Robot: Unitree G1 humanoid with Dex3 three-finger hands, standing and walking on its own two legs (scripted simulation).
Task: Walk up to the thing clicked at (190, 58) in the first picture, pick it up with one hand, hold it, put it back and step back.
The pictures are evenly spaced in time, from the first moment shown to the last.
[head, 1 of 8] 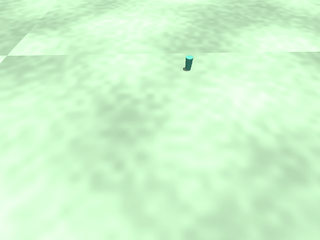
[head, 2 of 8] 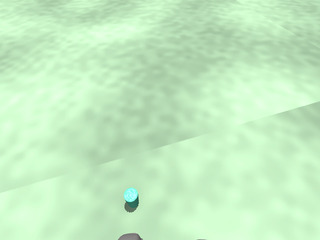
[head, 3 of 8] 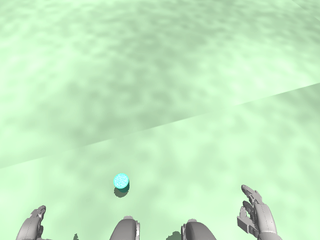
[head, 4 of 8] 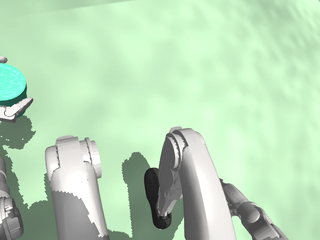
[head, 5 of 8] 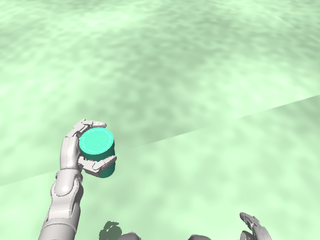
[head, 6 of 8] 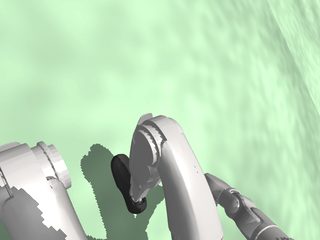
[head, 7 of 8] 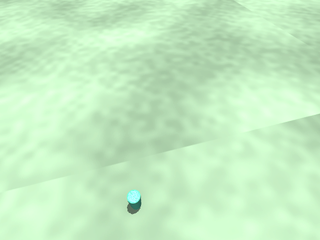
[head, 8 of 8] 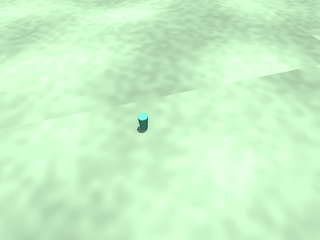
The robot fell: no
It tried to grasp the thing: yes
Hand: left
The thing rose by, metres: 0.68
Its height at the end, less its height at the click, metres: +0.00
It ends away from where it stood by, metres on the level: 0.01
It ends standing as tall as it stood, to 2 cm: yes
